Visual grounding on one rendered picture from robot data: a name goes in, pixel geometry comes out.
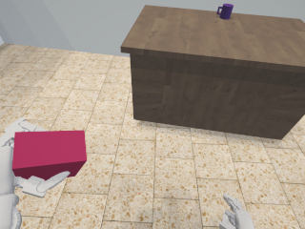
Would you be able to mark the sponge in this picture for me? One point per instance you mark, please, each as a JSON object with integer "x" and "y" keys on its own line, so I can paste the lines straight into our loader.
{"x": 45, "y": 154}

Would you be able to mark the robot right hand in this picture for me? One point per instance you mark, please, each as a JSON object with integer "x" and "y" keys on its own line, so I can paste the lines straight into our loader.
{"x": 241, "y": 219}

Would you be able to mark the robot left forearm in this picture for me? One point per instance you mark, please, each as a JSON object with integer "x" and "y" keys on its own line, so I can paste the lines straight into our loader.
{"x": 10, "y": 217}

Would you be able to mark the robot left hand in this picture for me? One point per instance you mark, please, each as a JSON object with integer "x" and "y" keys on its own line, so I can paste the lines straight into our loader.
{"x": 34, "y": 186}

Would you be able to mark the table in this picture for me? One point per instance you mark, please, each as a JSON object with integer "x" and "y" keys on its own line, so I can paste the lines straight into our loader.
{"x": 244, "y": 75}

